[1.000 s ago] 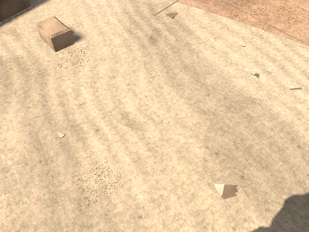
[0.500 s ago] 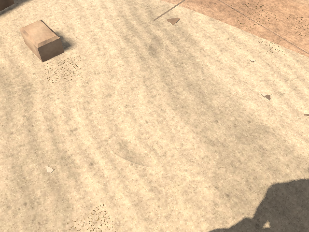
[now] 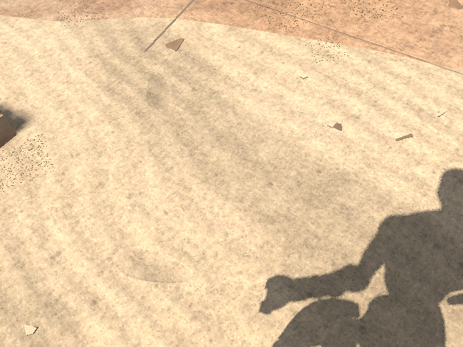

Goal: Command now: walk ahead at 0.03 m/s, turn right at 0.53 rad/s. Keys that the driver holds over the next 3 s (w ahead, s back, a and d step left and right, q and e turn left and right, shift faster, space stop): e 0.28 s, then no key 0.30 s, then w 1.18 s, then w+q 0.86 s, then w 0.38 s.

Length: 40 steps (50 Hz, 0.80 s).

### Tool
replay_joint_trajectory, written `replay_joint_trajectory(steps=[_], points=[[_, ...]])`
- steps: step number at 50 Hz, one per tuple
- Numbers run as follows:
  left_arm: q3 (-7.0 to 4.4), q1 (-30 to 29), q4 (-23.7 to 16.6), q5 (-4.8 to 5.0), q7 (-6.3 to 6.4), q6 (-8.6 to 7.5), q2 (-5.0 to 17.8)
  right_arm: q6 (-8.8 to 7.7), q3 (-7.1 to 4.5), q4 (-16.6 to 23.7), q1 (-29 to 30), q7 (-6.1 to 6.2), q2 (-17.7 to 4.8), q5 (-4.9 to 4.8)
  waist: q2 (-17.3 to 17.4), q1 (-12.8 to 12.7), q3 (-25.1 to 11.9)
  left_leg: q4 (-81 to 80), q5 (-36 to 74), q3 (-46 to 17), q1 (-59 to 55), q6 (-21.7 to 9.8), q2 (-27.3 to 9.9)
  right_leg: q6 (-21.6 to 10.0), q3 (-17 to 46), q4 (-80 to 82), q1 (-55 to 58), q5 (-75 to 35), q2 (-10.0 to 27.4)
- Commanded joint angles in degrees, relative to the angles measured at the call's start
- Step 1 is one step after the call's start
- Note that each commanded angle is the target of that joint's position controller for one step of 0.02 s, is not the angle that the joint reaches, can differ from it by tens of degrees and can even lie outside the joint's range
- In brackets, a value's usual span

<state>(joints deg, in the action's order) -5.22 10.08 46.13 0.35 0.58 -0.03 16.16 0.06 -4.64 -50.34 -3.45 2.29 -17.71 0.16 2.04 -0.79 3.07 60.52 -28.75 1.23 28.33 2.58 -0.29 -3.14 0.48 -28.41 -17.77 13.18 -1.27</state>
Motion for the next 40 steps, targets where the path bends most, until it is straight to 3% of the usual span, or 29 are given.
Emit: replay_joint_trajectory(steps=[1, 6, 13, 15, 17, 18, 19, 20, 21, 22, 23, 24, 27, 29, 30, 31, 33, 34, 35, 36, 37, 38, 39, 40], points=[[-2.03, -1.3, -4.4, 0.55, 1.04, -0.76, 9.3, -0.52, -1.54, 3.5, 0.8, 0.5, -5.7, 0.17, -7.1, 1.3, -10.0, 4.0, 4.5, -4.6, 7.9, 0.6, -0.8, -11.0, 16.3, 7.5, 13.9, -35.4, 14.7], [-2.45, 0.6, -4.6, 0.59, 1.84, -0.05, 10.8, -0.62, -1.02, 4.2, 1.9, 0.55, -3.6, -0.37, -8.4, 0.3, -9.6, -8.4, 8.7, -5.2, 5.7, 2.0, 0.7, -10.6, 17.5, 7.8, 14.5, -29.5, 12.9], [-2.45, -1.9, -6.1, 0.34, 1.64, 1.03, 11.4, -1.42, -1.18, 4.8, 1.9, -0.41, -4.5, -0.81, -11.1, -0.3, -7.9, -20.3, 8.6, -6.2, -3.2, 1.9, 2.4, -9.8, 23.7, 7.5, 9.2, -20.3, 11.2], [-2.17, -2.9, -6.5, 0.37, 1.67, 1.35, 11.1, -2.05, -1.31, 4.5, -0.2, -0.99, -5.0, -0.99, -11.8, 0.4, -8.7, -25.2, 9.0, -5.9, -6.2, 1.3, 2.5, -9.0, 25.3, 5.7, 10.3, -22.9, 11.0], [-1.48, -4.3, -7.1, 0.81, 2.11, 1.92, 10.0, -2.64, -1.42, 3.3, -4.2, -1.74, -5.0, -0.94, -11.4, 2.7, -9.4, -37.4, 18.5, -4.3, -13.9, -0.2, 2.0, -6.2, 24.5, 2.6, 9.0, -21.6, 8.6], [-0.95, -2.7, -7.1, 0.63, 2.36, 2.08, 8.6, -2.69, -1.76, 3.1, -5.1, -1.87, -6.4, -0.42, -9.1, 2.4, -9.6, -41.3, 24.9, -6.4, -19.2, -1.8, -1.5, -3.6, 23.0, 0.1, 5.9, -14.7, 6.2], [0.0, 0.1, -7.1, -0.38, 2.31, 1.96, 5.6, -2.42, -2.24, 3.9, -5.0, -1.62, -9.9, 0.76, 2.6, 0.2, -10.8, -42.3, 35.1, -17.5, -25.3, -5.9, -12.6, -0.6, 16.2, -10.7, -0.9, 1.5, -0.1], [-0.45, 1.1, -8.3, 0.07, 2.22, 1.34, 6.3, -2.07, -2.29, 4.0, -4.4, -1.63, -11.9, 2.55, 12.9, -1.2, -7.9, -42.6, 45.9, -29.2, -24.5, -16.8, -21.5, 2.3, 10.1, -19.9, -11.4, 25.2, -7.9], [-1.53, 1.2, -7.8, -0.41, 2.09, 0.79, 10.7, -2.37, -1.81, 4.8, -3.5, -1.61, -10.0, 2.39, 10.2, -0.2, -8.0, -43.7, 42.9, -31.7, -21.4, -21.5, -24.5, 4.2, 11.2, -31.6, -12.3, 25.8, -4.5], [-2.48, 1.2, -6.6, 0.35, 2.02, 0.9, 12.9, -2.52, -1.23, 5.5, -1.2, -1.45, -7.7, 1.67, 6.4, -0.6, -6.6, -43.2, 38.8, -25.8, -20.4, -19.3, -20.5, 4.7, 11.5, -36.3, -12.4, 21.5, -3.6], [-2.49, 1.8, -5.3, 0.38, 2.25, 1.47, 11.6, -2.44, -0.88, 5.8, 0.7, -1.42, -6.7, 0.78, 4.7, -1.4, -5.3, -42.6, 34.7, -20.6, -19.7, -16.1, -16.4, 5.6, 11.1, -37.5, -12.4, 18.1, -3.3], [-2.21, 1.7, -4.9, 0.04, 2.46, 1.97, 10.4, -2.42, -0.41, 5.8, 1.1, -1.36, -5.6, -0.05, 5.0, -1.0, -4.6, -42.5, 33.9, -18.5, -19.7, -14.9, -14.7, 6.5, 11.2, -37.9, -12.7, 15.4, -3.1], [-0.67, 0.2, -5.3, 0.35, 2.05, 1.95, 6.0, -1.88, 0.46, 4.1, -1.0, -1.02, -4.4, 0.07, 6.7, -0.1, -4.7, -42.5, 35.1, -12.6, -20.6, -14.4, -11.0, 8.0, 7.3, -28.7, -8.8, 11.6, -1.9], [0.47, -1.9, -5.8, 0.07, 1.76, 1.59, 4.0, -1.41, 0.41, 3.4, -1.8, -0.83, -5.4, 0.16, 8.0, 1.4, -5.6, -41.9, 35.1, -11.2, -21.3, -14.1, -10.3, 8.5, 3.5, -17.6, -3.9, 11.7, 0.8], [0.94, -2.3, -5.6, 0.19, 1.53, 1.41, 3.2, -1.17, 0.26, 2.8, -3.5, -0.89, -6.1, 0.1, 8.4, 2.5, -6.4, -42.7, 29.1, -11.5, -20.9, -14.1, -10.3, 8.3, 2.0, -12.5, -0.9, 11.7, 1.3], [0.86, -2.7, -5.4, 0.6, 1.31, 1.28, 3.8, -0.96, -0.02, 2.3, -5.1, -1.04, -7.3, -0.14, 8.8, 3.4, -5.9, -43.7, 20.6, -12.5, -19.9, -14.1, -10.4, 7.9, 0.5, -8.6, 1.2, 10.9, 0.7], [0.39, -1.1, -4.2, 0.98, 0.91, 0.83, 5.3, -0.62, -0.51, 2.1, -5.8, -1.21, -9.6, -1.19, 8.8, 2.6, -3.5, -45.3, 5.2, -14.7, -16.0, -13.8, -10.3, 6.0, -2.7, 0.9, 6.3, 5.0, -1.1], [0.29, -0.1, -3.5, 0.91, 0.8, 0.51, 5.6, -0.69, -0.36, 2.1, -6.2, -1.29, -9.2, -1.36, 8.0, 2.0, -2.3, -45.4, 1.2, -15.2, -13.8, -13.1, -10.0, 4.4, -3.2, 4.9, 9.2, 4.0, -1.6], [0.24, 1.5, -2.9, 0.83, 0.91, 0.12, 6.0, -1.09, 0.07, 2.1, -6.2, -1.47, -7.9, -1.27, 6.8, 0.9, -2.5, -44.7, -0.6, -15.3, -10.8, -11.6, -9.5, 2.5, -1.6, 6.3, 13.6, 4.1, -0.4], [0.11, 5.4, -2.1, 0.79, 1.16, -0.35, 6.8, -1.81, 0.92, 2.7, -4.5, -1.81, -5.3, -0.84, 4.3, -1.0, -3.8, -40.2, 0.1, -13.6, -5.6, -9.4, -8.0, 0.1, 3.5, 6.8, 20.1, 4.1, 4.0], [-1.06, 10.2, -0.3, 0.23, 1.23, -0.76, 11.3, -2.95, 1.89, 4.6, -2.1, -2.17, -1.0, -0.33, -6.4, -1.7, -4.8, -28.2, 1.4, -3.1, 2.7, -5.3, -0.5, -4.4, 14.4, 8.3, 24.0, 11.6, 10.9], [-1.93, 13.3, 0.6, 0.03, 0.38, -1.44, 14.0, -4.2, 1.82, 7.0, 2.2, -2.16, -2.0, -0.97, -15.0, -4.4, -2.0, -19.2, -0.8, 1.4, 9.0, -3.7, 2.3, -10.6, 28.7, 16.7, 21.9, 18.7, 19.4], [-1.35, 13.1, 0.5, -0.68, 0.21, -2.65, 11.7, -4.79, 0.62, 8.1, 5.1, -2.11, -5.9, -2.02, -13.6, -5.4, 3.2, -10.3, -3.6, -2.1, 15.1, -3.8, -0.7, -13.3, 33.3, 19.8, 20.9, 18.9, 22.2], [-0.68, 11.8, 0.4, -0.7, 0.28, -3.61, 9.6, -5.1, 0.07, 7.4, 2.9, -2.38, -6.6, -2.53, -12.1, -3.6, 4.2, -5.4, -2.0, -3.5, 17.5, -4.6, -2.5, -12.6, 30.9, 19.7, 21.4, 17.9, 21.1]])
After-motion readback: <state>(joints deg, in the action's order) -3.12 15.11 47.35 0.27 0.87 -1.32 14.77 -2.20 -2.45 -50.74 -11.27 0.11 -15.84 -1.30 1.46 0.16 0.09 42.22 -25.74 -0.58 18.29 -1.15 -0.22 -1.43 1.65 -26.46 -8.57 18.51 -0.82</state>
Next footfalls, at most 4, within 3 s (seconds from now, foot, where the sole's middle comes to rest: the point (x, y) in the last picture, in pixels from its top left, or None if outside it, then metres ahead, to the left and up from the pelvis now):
0.38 left None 0.10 0.14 -0.78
0.72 right None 0.00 -0.10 -0.78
1.12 left None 0.34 0.10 -0.78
1.66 right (333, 289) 0.59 -0.21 -0.78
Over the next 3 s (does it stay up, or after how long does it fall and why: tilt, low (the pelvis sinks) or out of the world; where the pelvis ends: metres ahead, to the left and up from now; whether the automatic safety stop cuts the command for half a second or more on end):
stays up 1.21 -0.12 -0.03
